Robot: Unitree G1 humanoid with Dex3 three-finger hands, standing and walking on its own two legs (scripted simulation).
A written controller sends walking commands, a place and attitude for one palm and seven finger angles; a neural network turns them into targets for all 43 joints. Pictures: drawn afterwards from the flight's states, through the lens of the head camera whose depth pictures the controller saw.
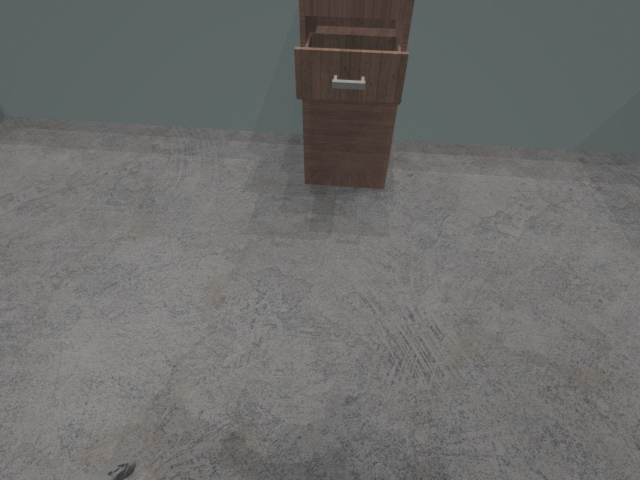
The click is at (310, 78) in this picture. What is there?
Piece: drawer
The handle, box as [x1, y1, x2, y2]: [332, 75, 364, 89]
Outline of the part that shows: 332,79 332,87 364,89 364,76 361,77 360,81 340,80 336,78 336,75 334,75 334,78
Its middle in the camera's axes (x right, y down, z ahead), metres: +0.09 -0.50 +1.23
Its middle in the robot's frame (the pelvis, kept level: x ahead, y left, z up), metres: +1.25 -0.03 -0.07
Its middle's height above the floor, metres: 0.69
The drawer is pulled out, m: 0.30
